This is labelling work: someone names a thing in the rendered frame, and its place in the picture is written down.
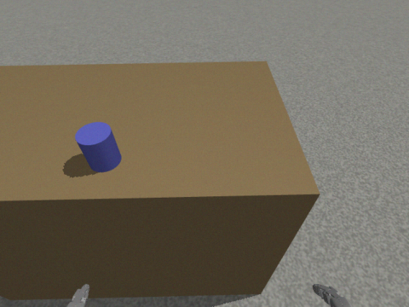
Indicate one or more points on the left robot hand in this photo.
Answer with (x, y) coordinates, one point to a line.
(80, 297)

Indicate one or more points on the can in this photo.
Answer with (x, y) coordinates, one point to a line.
(99, 147)

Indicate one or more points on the right robot hand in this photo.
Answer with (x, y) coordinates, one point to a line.
(331, 296)

